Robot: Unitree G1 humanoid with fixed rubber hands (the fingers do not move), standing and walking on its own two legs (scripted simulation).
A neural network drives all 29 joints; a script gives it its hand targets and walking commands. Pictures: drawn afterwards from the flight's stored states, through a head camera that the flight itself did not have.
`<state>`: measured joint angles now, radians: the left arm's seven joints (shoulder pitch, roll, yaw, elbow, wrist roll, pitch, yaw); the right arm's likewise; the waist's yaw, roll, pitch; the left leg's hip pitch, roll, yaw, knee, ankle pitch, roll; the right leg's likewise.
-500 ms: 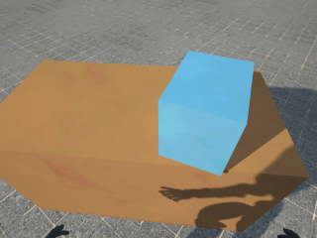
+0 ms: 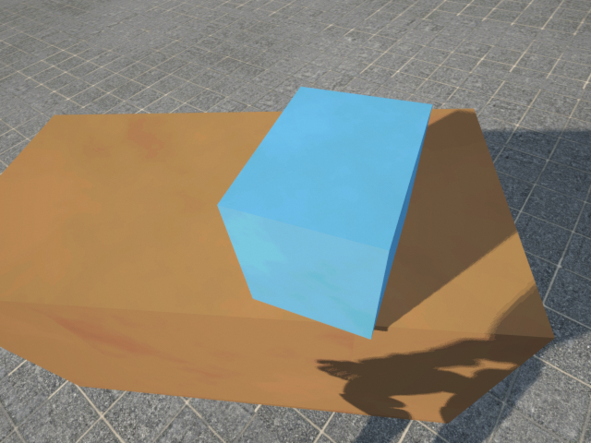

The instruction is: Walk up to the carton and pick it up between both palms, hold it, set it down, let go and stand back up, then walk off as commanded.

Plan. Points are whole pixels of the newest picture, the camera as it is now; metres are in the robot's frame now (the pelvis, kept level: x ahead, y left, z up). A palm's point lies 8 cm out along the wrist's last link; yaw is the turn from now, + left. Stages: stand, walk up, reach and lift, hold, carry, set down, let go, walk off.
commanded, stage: walk up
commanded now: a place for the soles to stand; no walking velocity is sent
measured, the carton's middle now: (334, 209) +0.47 -0.03 +0.02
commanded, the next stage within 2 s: reach and lift in 1.62 s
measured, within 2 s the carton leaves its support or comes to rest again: neither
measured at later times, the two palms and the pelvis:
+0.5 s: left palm out of the picture +0.07 +0.32 -0.11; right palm (547, 420) +0.19 -0.30 -0.09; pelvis +0.03 +0.01 -0.01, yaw +0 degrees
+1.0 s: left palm out of the picture +0.11 +0.34 -0.10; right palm out of the picture +0.13 -0.30 -0.09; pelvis +0.02 +0.02 +0.00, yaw +0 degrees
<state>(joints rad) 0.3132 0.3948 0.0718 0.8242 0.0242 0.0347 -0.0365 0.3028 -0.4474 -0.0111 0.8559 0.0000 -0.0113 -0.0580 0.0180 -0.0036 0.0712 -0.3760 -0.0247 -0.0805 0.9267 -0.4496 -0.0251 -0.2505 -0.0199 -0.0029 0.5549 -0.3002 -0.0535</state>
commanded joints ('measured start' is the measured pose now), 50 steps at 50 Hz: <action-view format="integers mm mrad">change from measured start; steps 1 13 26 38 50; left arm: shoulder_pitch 95 73 -35 -92 -98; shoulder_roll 175 175 155 179 182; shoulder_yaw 62 37 13 8 21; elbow -108 -102 -26 17 9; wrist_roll -8 -24 -41 -38 -34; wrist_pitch -28 -21 -52 -59 -63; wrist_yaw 49 72 42 36 39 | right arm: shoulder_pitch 67 -120 -218 -245 -198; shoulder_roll -102 -89 -127 -117 -127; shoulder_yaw -57 -29 -33 -21 -28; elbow -47 -33 0 19 35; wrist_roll -36 -19 -2 1 -1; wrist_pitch -7 17 -11 -24 -21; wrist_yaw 5 -9 9 22 23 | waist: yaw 23 14 -5 -9 -10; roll -167 -135 56 18 -13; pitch -63 -61 -146 -94 -92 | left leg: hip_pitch -203 40 297 215 209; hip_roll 27 28 154 144 149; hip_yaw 23 79 -57 -96 -107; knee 101 -317 -470 -525 -522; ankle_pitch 69 166 598 415 400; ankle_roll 15 32 88 78 81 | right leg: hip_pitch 336 260 123 126 130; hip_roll -161 -182 -108 -113 -107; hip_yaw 134 135 102 102 88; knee -177 -90 -165 -237 -246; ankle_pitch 684 840 321 134 106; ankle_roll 67 48 20 15 20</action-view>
